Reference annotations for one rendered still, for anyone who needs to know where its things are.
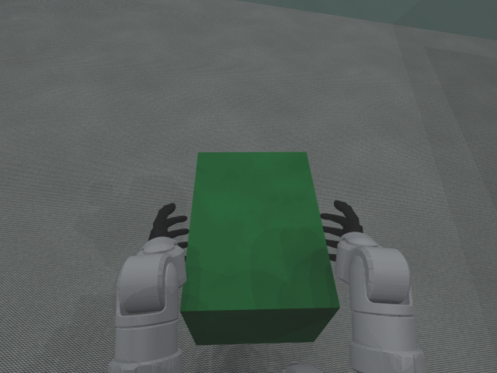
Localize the right robot forearm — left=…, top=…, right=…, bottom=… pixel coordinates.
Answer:
left=335, top=232, right=426, bottom=373

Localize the robot left hand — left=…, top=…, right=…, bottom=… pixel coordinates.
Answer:
left=148, top=203, right=189, bottom=262

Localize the robot right hand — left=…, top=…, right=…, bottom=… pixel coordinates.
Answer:
left=320, top=200, right=363, bottom=261

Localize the carton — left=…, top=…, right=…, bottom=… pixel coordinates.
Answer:
left=180, top=152, right=340, bottom=345

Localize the left robot forearm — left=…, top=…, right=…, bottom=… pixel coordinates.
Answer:
left=108, top=237, right=187, bottom=373

